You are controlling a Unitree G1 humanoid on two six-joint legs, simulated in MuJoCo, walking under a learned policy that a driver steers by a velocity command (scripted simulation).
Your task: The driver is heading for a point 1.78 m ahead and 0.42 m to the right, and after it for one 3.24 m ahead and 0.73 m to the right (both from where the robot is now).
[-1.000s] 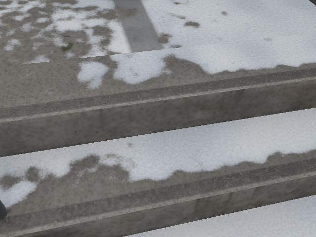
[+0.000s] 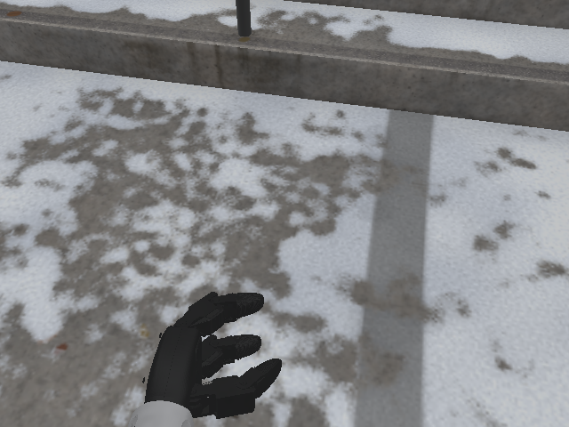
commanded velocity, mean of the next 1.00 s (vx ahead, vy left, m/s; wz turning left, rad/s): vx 0.11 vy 0.00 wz -0.18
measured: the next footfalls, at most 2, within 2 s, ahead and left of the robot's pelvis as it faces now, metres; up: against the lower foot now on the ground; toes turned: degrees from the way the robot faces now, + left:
left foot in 0.48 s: +0.45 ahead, +0.00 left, +0.16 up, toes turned -30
right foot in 0.82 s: +0.29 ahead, -0.12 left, +0.17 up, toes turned -13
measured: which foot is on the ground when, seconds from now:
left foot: down 0.00-0.00, up 0.02-0.46, down 0.48-0.82, up 0.84-1.00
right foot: down 0.00-0.48, up 0.50-0.80, down 0.82-1.00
